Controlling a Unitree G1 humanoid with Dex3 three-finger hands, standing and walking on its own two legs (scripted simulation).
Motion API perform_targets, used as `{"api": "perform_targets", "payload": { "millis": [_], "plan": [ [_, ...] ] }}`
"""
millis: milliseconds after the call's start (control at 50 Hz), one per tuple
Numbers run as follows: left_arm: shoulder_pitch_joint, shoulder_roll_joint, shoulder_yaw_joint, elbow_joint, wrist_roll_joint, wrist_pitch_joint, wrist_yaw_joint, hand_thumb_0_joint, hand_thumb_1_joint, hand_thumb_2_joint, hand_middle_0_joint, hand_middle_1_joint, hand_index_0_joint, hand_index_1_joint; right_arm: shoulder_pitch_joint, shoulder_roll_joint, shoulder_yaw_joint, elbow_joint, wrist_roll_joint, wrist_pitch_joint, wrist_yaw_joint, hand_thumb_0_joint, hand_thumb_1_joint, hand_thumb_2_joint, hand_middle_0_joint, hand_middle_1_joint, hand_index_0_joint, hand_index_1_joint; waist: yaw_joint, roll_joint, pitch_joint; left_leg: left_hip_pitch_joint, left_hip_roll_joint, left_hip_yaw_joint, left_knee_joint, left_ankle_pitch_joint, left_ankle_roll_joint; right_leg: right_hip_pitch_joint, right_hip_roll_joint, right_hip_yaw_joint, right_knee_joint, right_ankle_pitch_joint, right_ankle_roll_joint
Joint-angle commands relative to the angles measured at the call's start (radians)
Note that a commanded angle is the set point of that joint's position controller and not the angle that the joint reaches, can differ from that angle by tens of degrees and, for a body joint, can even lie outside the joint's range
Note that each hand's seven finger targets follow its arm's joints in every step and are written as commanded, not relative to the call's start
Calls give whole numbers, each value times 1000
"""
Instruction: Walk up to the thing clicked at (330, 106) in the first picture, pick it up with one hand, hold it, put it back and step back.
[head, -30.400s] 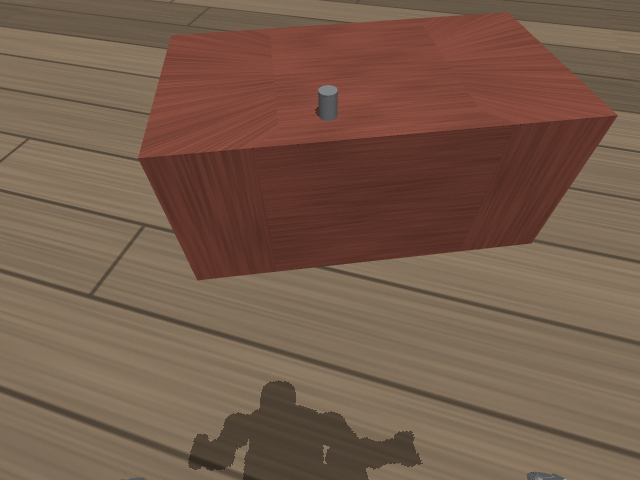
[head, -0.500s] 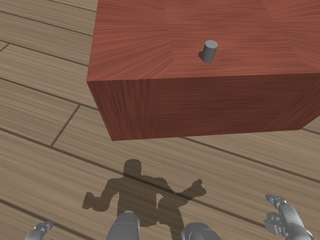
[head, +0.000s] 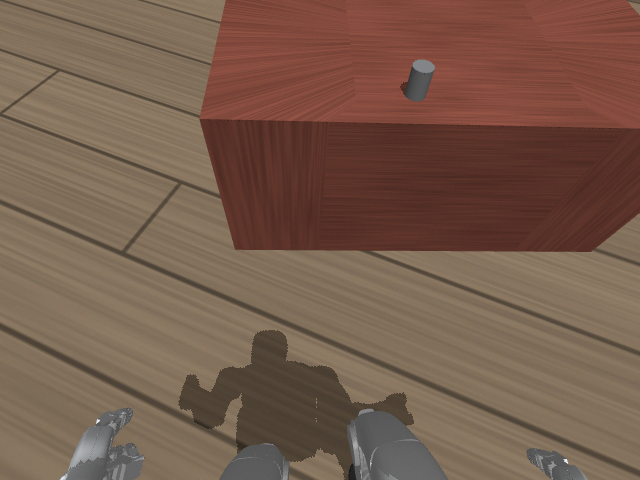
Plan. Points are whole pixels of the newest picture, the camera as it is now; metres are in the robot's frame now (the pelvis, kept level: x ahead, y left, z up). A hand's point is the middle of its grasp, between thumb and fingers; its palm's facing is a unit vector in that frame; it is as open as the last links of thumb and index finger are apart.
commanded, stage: step back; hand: right
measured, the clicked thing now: (419, 80) +0.95 -0.25 -0.12
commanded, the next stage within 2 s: stand in 1.42 s
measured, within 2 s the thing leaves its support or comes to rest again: neither
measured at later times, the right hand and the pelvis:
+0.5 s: hand out of the picture -0.07 -0.32 -0.16, palm faces -0.03 +0.93 -0.36, open 7.4 cm; pelvis -0.14 -0.04 +0.00, yaw -1 degrees
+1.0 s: hand out of the picture -0.04 -0.30 -0.15, palm faces -0.04 +0.93 -0.36, open 7.4 cm; pelvis -0.12 -0.04 +0.00, yaw +1 degrees
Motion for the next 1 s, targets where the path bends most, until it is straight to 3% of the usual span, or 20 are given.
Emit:
{"api": "perform_targets", "payload": {
  "millis": [0,100,200,240,260,280,340,460,520,560,580,600,620,640,700,800,840,860,880,980],
  "plan": [
    [111,206,76,-37,-9,-29,4,0,900,900,-200,-300,-200,-300,-125,-274,-81,-116,3,-28,-31,0,-900,-900,200,300,200,300,73,151,-165,7,251,-164,-231,428,177,15,25,71,208,48,11],
    [82,167,49,-41,-2,-60,-1,0,900,900,-200,-300,-200,-300,-58,-269,-86,-106,6,-6,-18,0,-900,-900,200,300,200,300,-3,237,-218,176,240,-126,-178,361,205,65,-47,-21,-207,27,57],
    [221,170,53,81,6,-97,3,0,900,900,-200,-300,-200,-300,-90,-304,-88,-94,13,30,1,0,-900,-900,200,300,200,300,41,234,-311,94,193,-80,-39,162,132,347,-44,-150,-760,243,8],
    [203,312,91,74,34,-106,5,0,900,900,-200,-300,-200,-300,-83,-189,-51,-125,25,22,1,0,-900,-900,200,300,200,300,41,-139,-227,-320,-14,-40,201,-198,10,411,-303,320,-783,136,-81],
    [98,407,105,28,37,-100,7,0,900,900,-200,-300,-200,-300,-144,-223,-73,-135,18,25,-17,0,-900,-900,200,300,200,300,88,-187,-156,-244,-30,-134,355,-308,-42,101,-506,488,-860,0,-248],
    [24,397,103,7,30,-100,9,0,900,900,-200,-300,-200,-300,-139,-278,-97,-111,18,27,-20,0,-900,-900,200,300,200,300,62,-182,-55,-183,13,-171,469,-273,-44,-76,-534,529,-910,-112,-269],
    [-40,245,68,10,20,-114,12,0,900,900,-200,-300,-200,-300,-45,-246,-75,-38,31,14,-6,0,-900,-900,200,300,200,300,-23,-48,-64,-247,-67,-135,467,-107,-35,155,-288,93,-726,338,-126],
    [116,271,91,46,29,-127,3,0,900,900,-200,-300,-200,-300,-72,-237,-69,-32,9,-14,9,0,-900,-900,200,300,200,300,89,-149,-133,-277,7,-59,191,-185,-67,400,-327,167,-750,-24,-168],
    [64,295,88,36,23,-120,-4,0,900,900,-200,-300,-200,-300,-38,-245,-79,-6,2,-31,20,0,-900,-900,200,300,200,300,57,-169,-129,-74,39,1,-30,-216,-44,248,-377,173,-754,-69,-180],
    [48,247,61,32,16,-110,-10,0,900,900,-200,-300,-200,-300,54,-229,-87,51,2,-46,17,0,-900,-900,200,300,200,300,8,-80,-171,140,-20,40,-271,-46,-19,197,-291,47,-602,100,-117],
    [75,197,44,32,14,-110,-10,0,900,900,-200,-300,-200,-300,84,-249,-100,62,-4,-54,13,0,-900,-900,200,300,200,300,-1,30,-210,264,33,-76,-290,-42,3,114,-239,-24,-452,199,-78],
    [67,128,21,22,-4,-112,-14,0,900,900,-200,-300,-200,-300,87,-311,-109,55,-14,-61,7,0,-900,-900,200,300,200,300,-10,243,-205,285,251,-444,-384,-182,83,-70,-109,-117,-278,100,-8],
    [-8,219,50,33,0,-110,-6,0,900,900,-200,-300,-200,-300,70,-396,-118,42,-6,-59,10,0,-900,-900,200,300,200,300,-41,193,-143,122,348,-572,-406,-394,208,-65,-115,-89,-209,-56,-8],
    [-17,256,57,44,4,-115,-9,0,900,900,-200,-300,-200,-300,31,-385,-120,36,2,-58,12,0,-900,-900,200,300,200,300,-26,164,-81,0,365,-551,-424,-448,236,4,-135,-57,-168,-55,-15],
    [48,203,44,70,-2,-132,-24,0,900,900,-200,-300,-200,-300,-24,-269,-87,22,-6,-65,12,0,-900,-900,200,300,200,300,9,176,-64,99,228,-288,-347,-136,149,-9,-141,-84,-313,51,-14],
    [119,156,40,126,1,-153,-12,0,900,900,-200,-300,-200,-300,-51,-250,-78,22,16,-44,16,0,-900,-900,200,300,200,300,47,199,-157,-4,169,-119,-157,110,90,344,-65,-176,-693,265,-8],
    [192,235,64,163,15,-165,6,0,900,900,-200,-300,-200,-300,-50,-150,-46,-1,33,-40,11,0,-900,-900,200,300,200,300,73,-21,-211,-163,45,-27,111,22,10,514,-228,102,-772,338,-40],
    [161,298,76,143,19,-166,11,0,900,900,-200,-300,-200,-300,-43,-136,-38,-7,31,-36,4,0,-900,-900,200,300,200,300,68,-99,-191,-274,-43,-37,179,-240,-19,496,-407,360,-852,220,-119],
    [73,325,76,117,19,-163,5,0,900,900,-200,-300,-200,-300,-9,-208,-61,25,21,-27,-4,0,-900,-900,200,300,200,300,48,-33,-166,-175,17,-87,260,-296,-20,325,-492,405,-865,35,-200],
    [13,247,51,120,12,-168,3,0,900,900,-200,-300,-200,-300,11,-206,-63,75,21,-34,7,0,-900,-900,200,300,200,300,26,-79,-123,-121,50,-71,174,-174,-22,272,-364,159,-786,302,-157]
  ]
}}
